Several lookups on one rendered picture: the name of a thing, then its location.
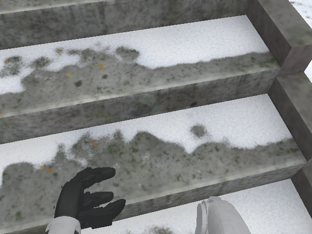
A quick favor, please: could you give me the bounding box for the left robot hand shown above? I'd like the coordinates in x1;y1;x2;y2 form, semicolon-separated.
54;167;126;229

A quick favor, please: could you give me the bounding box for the robot left forearm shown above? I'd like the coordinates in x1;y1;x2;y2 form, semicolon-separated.
44;215;81;234

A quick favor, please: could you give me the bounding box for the right robot thigh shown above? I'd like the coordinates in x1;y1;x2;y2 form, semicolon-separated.
196;199;252;234

